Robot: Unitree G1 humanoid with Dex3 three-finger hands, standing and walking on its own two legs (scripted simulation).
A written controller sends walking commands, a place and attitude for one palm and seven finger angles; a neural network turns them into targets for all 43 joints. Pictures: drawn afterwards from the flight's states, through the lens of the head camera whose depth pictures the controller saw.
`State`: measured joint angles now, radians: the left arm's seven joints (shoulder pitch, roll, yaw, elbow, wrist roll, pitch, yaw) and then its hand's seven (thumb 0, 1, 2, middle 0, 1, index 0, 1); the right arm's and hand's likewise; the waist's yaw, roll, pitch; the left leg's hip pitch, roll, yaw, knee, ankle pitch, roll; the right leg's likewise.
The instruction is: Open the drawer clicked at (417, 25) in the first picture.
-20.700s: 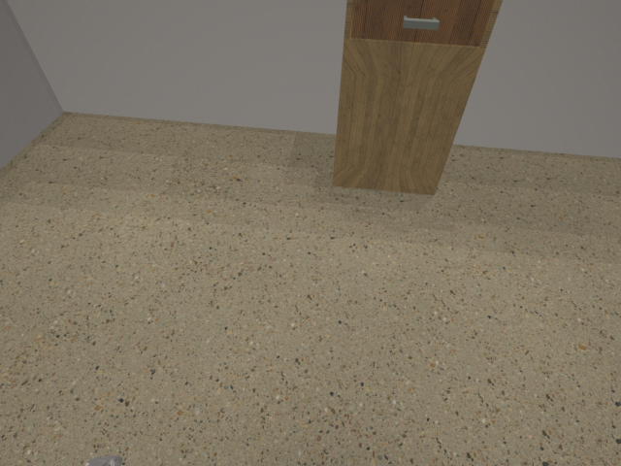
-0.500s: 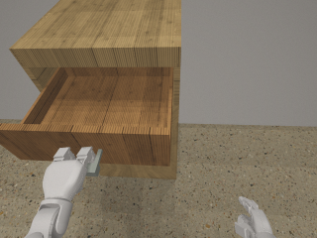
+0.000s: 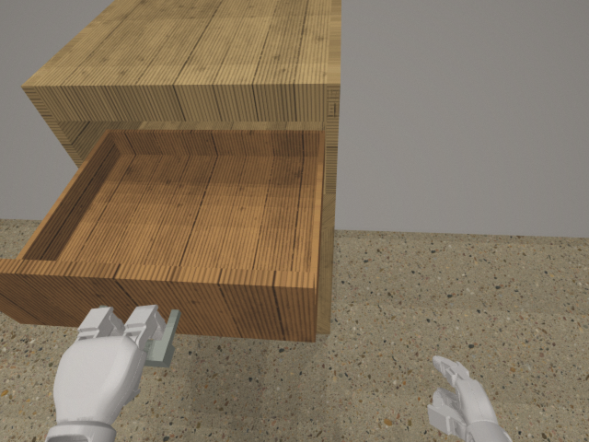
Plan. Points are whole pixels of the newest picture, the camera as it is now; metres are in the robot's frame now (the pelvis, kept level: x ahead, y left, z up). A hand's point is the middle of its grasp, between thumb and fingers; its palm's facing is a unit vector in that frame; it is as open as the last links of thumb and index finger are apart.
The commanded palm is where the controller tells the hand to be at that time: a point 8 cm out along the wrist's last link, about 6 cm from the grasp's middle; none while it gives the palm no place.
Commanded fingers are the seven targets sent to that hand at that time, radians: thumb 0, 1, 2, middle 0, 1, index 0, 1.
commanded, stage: pull the drawer open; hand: left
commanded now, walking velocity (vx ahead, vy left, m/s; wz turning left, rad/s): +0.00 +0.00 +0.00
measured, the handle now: (131, 333) +0.23 +0.25 +0.05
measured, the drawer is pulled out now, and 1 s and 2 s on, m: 0.30 0.30 0.28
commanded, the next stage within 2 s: open the thumb to release the handle in 0.12 s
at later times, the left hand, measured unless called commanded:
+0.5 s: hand (128, 372) +0.18 +0.24 +0.03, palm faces +0.05 -0.08 -1.00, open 7.6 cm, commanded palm +0.16 +0.24 +0.08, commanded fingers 0.00 -0.15 0.45 -0.32 -1.24 -0.32 -1.24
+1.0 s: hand (128, 373) +0.18 +0.24 +0.03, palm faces +0.03 -0.09 -1.00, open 13.6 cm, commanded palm +0.17 +0.24 +0.08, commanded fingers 0.00 -0.50 0.30 -0.30 -1.20 -0.30 -1.20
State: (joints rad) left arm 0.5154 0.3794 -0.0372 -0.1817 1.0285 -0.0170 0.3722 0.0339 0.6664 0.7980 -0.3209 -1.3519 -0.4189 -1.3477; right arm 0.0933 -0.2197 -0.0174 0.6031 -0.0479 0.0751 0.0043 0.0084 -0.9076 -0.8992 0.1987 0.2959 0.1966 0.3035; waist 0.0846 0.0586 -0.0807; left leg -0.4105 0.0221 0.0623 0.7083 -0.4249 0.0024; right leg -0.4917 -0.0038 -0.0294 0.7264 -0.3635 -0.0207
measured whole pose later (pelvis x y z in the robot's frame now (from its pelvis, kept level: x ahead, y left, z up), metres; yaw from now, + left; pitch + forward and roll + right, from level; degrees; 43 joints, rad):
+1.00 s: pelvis -0.02 -0.01 +0.00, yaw +2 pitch +5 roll +1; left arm 0.33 0.37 -0.05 -0.04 1.03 -0.02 0.35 -0.01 -0.48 0.31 -0.37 -1.24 -0.34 -1.23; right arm 0.09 -0.23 -0.02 0.65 -0.04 0.06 -0.05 0.01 -0.91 -0.90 0.20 0.30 0.20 0.30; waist 0.10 0.05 -0.05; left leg -0.39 0.02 0.03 0.67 -0.37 -0.01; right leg -0.46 -0.01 -0.06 0.68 -0.32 -0.03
